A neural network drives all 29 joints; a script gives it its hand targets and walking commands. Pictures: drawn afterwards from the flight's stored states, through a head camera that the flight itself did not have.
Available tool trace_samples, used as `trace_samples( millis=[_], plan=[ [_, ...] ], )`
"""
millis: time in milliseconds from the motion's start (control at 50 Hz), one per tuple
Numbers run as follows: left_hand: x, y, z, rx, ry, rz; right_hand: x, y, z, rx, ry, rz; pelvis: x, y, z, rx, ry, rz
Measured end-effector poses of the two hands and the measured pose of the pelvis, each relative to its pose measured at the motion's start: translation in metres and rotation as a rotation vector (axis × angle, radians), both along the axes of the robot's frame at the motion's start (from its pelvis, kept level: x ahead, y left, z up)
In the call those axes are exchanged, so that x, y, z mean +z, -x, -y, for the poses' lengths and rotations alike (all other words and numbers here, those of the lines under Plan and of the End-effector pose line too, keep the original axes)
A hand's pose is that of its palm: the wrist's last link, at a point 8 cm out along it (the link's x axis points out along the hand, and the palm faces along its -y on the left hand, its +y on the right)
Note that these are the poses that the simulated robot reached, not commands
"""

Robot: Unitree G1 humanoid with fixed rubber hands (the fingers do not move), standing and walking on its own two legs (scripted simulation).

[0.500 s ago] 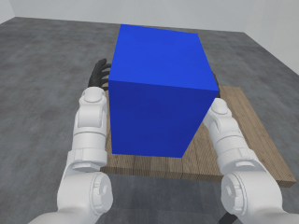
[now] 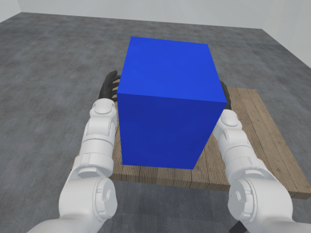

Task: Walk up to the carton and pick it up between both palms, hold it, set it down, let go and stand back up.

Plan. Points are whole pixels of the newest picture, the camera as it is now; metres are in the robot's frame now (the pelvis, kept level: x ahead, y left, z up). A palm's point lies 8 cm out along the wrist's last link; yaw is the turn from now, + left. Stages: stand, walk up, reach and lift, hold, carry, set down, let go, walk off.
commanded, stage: set down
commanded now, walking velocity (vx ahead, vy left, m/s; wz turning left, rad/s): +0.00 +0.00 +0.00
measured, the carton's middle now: (163, 106) +0.43 +0.00 +0.13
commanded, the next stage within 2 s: none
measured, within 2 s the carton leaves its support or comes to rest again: rests again in 1.78 s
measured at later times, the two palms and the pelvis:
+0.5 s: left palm (110, 106) +0.42 +0.15 +0.14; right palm (219, 114) +0.40 -0.16 +0.13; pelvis +0.01 +0.00 +0.00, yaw -1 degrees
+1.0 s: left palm (114, 110) +0.43 +0.14 +0.11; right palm (217, 117) +0.42 -0.16 +0.11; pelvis +0.02 +0.00 +0.00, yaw -2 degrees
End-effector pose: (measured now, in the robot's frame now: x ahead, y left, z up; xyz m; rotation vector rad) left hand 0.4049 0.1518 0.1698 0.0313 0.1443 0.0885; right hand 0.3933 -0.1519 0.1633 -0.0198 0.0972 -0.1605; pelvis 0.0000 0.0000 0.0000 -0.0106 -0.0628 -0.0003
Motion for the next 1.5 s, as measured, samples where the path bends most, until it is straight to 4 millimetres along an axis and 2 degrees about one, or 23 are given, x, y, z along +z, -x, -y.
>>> trace_samples(
  millis=[600, 900, 1300, 1500],
  plan=[
    [-0.035, -0.013, 0.007, 0.003, 0.028, -0.061, -0.033, -0.012, 0.007, -0.002, -0.017, -0.053, 0.0, -0.006, -0.001, -0.02, -0.006, -0.075],
    [-0.048, -0.025, 0.008, 0.008, 0.034, -0.072, -0.045, -0.024, 0.009, 0.004, -0.013, -0.062, 0.0, -0.012, -0.002, -0.036, -0.011, -0.13],
    [-0.082, -0.037, 0.018, 0.0, 0.036, -0.11, -0.075, -0.034, 0.018, -0.004, -0.005, -0.098, -0.002, -0.018, 0.0, -0.056, -0.013, -0.218],
    [-0.099, -0.039, 0.016, 0.011, 0.027, -0.151, -0.09, -0.039, 0.017, 0.008, 0.002, -0.138, -0.003, -0.017, 0.0, -0.066, -0.017, -0.255]
  ],
)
